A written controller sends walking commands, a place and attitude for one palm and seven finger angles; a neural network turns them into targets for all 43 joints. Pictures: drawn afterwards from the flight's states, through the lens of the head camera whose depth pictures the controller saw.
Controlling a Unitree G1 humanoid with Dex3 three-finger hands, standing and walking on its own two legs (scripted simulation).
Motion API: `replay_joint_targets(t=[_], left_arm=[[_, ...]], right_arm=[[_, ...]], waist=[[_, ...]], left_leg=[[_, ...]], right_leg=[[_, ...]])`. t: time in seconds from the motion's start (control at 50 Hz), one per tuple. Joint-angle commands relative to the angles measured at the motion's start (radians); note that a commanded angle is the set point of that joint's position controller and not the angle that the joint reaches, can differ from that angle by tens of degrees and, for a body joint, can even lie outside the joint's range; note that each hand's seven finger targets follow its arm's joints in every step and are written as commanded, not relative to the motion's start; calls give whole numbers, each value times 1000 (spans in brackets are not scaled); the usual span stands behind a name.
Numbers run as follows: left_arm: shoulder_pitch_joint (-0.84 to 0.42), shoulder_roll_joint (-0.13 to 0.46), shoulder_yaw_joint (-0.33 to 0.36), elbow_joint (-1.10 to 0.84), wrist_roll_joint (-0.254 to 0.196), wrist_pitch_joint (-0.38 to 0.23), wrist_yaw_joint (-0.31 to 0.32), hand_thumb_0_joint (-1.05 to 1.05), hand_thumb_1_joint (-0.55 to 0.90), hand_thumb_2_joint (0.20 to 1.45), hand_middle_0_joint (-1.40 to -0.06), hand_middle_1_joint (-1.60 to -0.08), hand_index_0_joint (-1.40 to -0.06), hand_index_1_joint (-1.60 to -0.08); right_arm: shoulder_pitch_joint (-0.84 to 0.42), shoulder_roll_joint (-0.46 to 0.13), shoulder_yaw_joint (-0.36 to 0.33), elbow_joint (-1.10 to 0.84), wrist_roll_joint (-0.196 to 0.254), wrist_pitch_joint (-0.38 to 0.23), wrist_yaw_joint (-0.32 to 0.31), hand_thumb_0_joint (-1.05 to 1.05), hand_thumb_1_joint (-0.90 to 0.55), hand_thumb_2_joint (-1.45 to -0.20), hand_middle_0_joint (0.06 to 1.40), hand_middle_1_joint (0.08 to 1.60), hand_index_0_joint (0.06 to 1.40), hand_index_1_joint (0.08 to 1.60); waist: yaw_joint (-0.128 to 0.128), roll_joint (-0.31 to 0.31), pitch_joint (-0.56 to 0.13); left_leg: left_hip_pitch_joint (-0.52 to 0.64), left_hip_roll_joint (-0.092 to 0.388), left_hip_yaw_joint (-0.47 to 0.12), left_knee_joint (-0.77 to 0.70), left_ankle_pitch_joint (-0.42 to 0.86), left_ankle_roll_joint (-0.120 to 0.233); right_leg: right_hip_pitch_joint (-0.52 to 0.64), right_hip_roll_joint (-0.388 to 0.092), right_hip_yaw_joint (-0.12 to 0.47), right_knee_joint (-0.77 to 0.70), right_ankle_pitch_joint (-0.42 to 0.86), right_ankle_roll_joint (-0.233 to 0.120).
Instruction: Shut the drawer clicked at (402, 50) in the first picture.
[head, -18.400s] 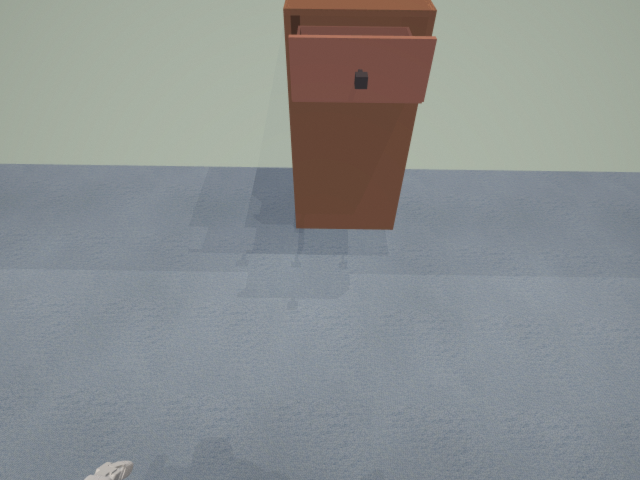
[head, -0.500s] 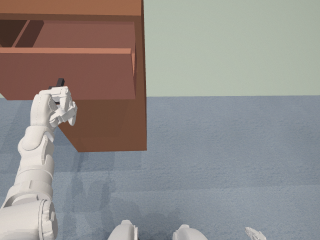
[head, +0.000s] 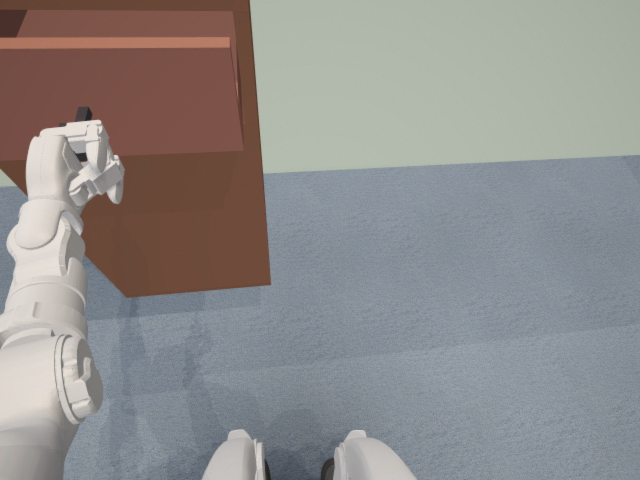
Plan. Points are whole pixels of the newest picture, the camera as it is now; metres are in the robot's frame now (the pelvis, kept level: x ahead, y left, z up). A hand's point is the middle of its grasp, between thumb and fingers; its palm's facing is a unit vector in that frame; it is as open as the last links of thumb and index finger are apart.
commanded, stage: push the drawer shut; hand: left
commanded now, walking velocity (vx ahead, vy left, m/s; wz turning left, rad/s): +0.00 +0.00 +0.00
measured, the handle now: (80, 131) +0.54 +0.27 +0.08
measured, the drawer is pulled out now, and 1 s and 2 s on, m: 0.07 0.00 0.00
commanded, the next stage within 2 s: pull the fist back off the drawer in 0.78 s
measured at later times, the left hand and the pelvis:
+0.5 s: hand (120, 131) +0.54 +0.22 +0.08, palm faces +0.06 -1.00 -0.02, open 3.4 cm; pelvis +0.01 +0.02 +0.00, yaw -1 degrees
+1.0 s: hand (121, 127) +0.55 +0.23 +0.08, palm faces +0.07 -1.00 -0.02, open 3.5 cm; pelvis -0.02 +0.01 -0.02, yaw -1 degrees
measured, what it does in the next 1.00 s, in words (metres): stands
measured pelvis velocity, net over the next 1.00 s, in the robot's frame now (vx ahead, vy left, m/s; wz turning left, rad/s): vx -0.02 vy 0.01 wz -0.02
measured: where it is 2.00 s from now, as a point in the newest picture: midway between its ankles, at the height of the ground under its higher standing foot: outside the picture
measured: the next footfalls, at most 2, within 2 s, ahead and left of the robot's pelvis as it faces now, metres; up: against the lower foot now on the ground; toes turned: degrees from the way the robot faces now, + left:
none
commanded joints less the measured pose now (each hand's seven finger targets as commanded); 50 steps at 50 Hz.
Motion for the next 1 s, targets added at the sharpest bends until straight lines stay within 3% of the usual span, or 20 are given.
replay_joint_targets(t=[0.0, 0.02, 0.06, 0.1, 0.16, 0.24, 0.3, 0.34, 0.36, 0.38, 0.48, 0.54, 0.56, 0.58, 0.66, 0.7, 0.8, 0.86, 0.9, 0.98], left_arm=[[-517, 349, 66, -190, -10, -51, 23, 0, 900, 900, -1400, -1600, -1400, -1600], [-526, 333, 50, -181, -9, -49, 19, 0, 900, 900, -1400, -1600, -1400, -1600], [-549, 365, 65, -146, -3, -42, 19, 0, 900, 900, -1400, -1600, -1400, -1600], [-572, 383, 77, -174, 7, -51, 21, 0, 900, 900, -1400, -1600, -1400, -1600], [-562, 373, 78, -158, 9, -49, 26, 0, 900, 900, -1400, -1600, -1400, -1600], [-612, 358, 61, -154, 14, -51, 37, 0, 900, 900, -1400, -1600, -1400, -1600], [-639, 402, 89, -142, 26, -48, 50, 0, 900, 900, -1400, -1600, -1400, -1600], [-658, 380, 69, -126, 27, -43, 49, 0, 900, 900, -1400, -1600, -1400, -1600], [-641, 422, 102, -111, 35, -40, 52, 0, 900, 900, -1400, -1600, -1400, -1600], [-673, 400, 76, -112, 38, -41, 52, 0, 900, 900, -1400, -1600, -1400, -1600], [-720, 436, 88, -75, 52, -34, 53, 0, 900, 900, -1400, -1600, -1400, -1600], [-749, 469, 100, -89, 63, -32, 56, 0, 900, 900, -1400, -1600, -1400, -1600], [-751, 452, 89, -76, 62, -28, 55, 0, 900, 900, -1400, -1600, -1400, -1600], [-765, 465, 100, -82, 64, -32, 55, 0, 900, 900, -1400, -1600, -1400, -1600], [-848, 463, 69, -37, 73, -11, 67, 0, 900, 900, -1400, -1600, -1400, -1600], [-875, 498, 77, -34, 82, -10, 72, 0, 900, 900, -1400, -1600, -1400, -1600], [-925, 507, 43, -36, 91, -12, 70, 0, 900, 900, -1400, -1600, -1400, -1600], [-941, 503, 18, -28, 90, -4, 67, 0, 900, 900, -1400, -1600, -1400, -1600], [-944, 538, 39, -42, 90, -5, 63, 0, 900, 900, -1400, -1600, -1400, -1600], [-926, 572, 62, -10, 89, 15, 50, 0, 900, 900, -1400, -1600, -1400, -1600]], right_arm=[[125, -185, -61, -66, -5, -16, -10, 0, -900, -900, 200, 300, 200, 300], [126, -183, -60, -68, -5, -15, -10, 0, -900, -900, 200, 300, 200, 300], [134, -187, -55, -65, -8, -11, -11, 0, -900, -900, 200, 300, 200, 300], [146, -189, -58, -68, -12, -5, -8, 0, -900, -900, 200, 300, 200, 300], [155, -189, -57, -73, -17, 2, -3, 0, -900, -900, 200, 300, 200, 300], [164, -192, -57, -66, -23, 12, 1, 0, -900, -900, 200, 300, 200, 300], [181, -201, -58, -64, -27, 20, 2, 0, -900, -900, 200, 300, 200, 300], [184, -198, -55, -63, -29, 23, 4, 0, -900, -900, 200, 300, 200, 300], [192, -204, -56, -63, -30, 26, 2, 0, -900, -900, 200, 300, 200, 300], [194, -203, -54, -60, -33, 28, 3, 0, -900, -900, 200, 300, 200, 300], [212, -208, -49, -54, -38, 36, 3, 0, -900, -900, 200, 300, 200, 300], [226, -211, -49, -56, -43, 40, 2, 0, -900, -900, 200, 300, 200, 300], [229, -208, -47, -56, -45, 41, 5, 0, -900, -900, 200, 300, 200, 300], [234, -211, -50, -54, -45, 44, 5, 0, -900, -900, 200, 300, 200, 300], [239, -215, -41, -41, -41, 42, 1, 0, -900, -900, 200, 300, 200, 300], [242, -221, -36, -42, -41, 37, -2, 0, -900, -900, 200, 300, 200, 300], [240, -223, -22, -41, -43, 15, -5, 0, -900, -900, 200, 300, 200, 300], [233, -227, -14, -40, -40, -2, -9, 0, -900, -900, 200, 300, 200, 300], [237, -232, -13, -46, -40, -9, -10, 0, -900, -900, 200, 300, 200, 300], [241, -228, -8, -52, -36, -15, -8, 0, -900, -900, 200, 300, 200, 300]], waist=[[-28, 87, -397], [-34, 96, -398], [-39, 89, -373], [-34, 130, -429], [-31, 147, -445], [-52, 140, -441], [-57, 143, -452], [-69, 145, -444], [-58, 130, -447], [-76, 146, -445], [-90, 156, -440], [-88, 188, -487], [-93, 197, -487], [-99, 180, -491], [-136, 159, -417], [-139, 178, -425], [-150, 231, -441], [-163, 221, -429], [-156, 230, -464], [-146, 210, -454]], left_leg=[[279, -23, -76, -108, 173, 17], [280, -24, -75, -106, 171, 16], [252, -21, -80, -105, 153, 16], [303, -20, -84, -101, 208, 13], [345, -17, -91, -98, 243, 8], [364, -10, -103, -93, 257, 7], [364, -9, -103, -87, 278, 8], [359, -10, -103, -84, 270, 9], [349, -8, -105, -83, 270, 8], [361, -8, -109, -81, 282, 10], [349, -5, -116, -68, 286, 10], [366, -4, -116, -60, 318, 8], [371, -4, -115, -57, 327, 8], [377, -2, -121, -52, 338, 9], [306, 0, -125, -54, 223, 16], [294, 1, -127, -53, 200, 16], [269, 4, -131, -42, 129, 18], [229, 8, -132, -44, 66, 22], [216, 6, -130, -34, 63, 24], [140, 2, -116, -18, 35, 27]], right_leg=[[147, 0, 130, -149, 166, 43], [139, 0, 129, -148, 164, 43], [130, 1, 127, -148, 143, 43], [127, 3, 120, -133, 183, 39], [97, 8, 106, -127, 193, 37], [59, 10, 97, -124, 191, 38], [57, 12, 96, -119, 206, 38], [50, 12, 97, -125, 201, 40], [55, 12, 94, -121, 197, 38], [37, 13, 95, -120, 205, 38], [9, 15, 90, -115, 196, 37], [15, 12, 90, -108, 216, 38], [11, 15, 90, -109, 223, 38], [1, 15, 87, -105, 228, 37], [-39, 15, 89, -121, 140, 45], [-49, 14, 92, -117, 120, 44], [-77, 12, 96, -108, 65, 43], [-81, 9, 103, -112, 23, 47], [-63, 9, 109, -105, 20, 45], [-17, 9, 130, -110, -1, 44]])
